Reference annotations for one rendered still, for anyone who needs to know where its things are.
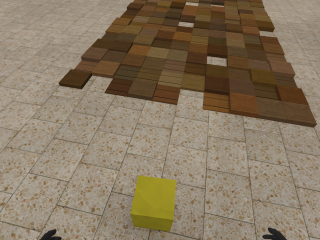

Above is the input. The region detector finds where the robot right hand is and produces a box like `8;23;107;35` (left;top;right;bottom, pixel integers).
262;227;287;240

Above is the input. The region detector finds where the robot left hand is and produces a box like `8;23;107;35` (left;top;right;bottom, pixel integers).
40;229;62;240

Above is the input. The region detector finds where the carton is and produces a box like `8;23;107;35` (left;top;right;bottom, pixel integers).
130;175;176;232

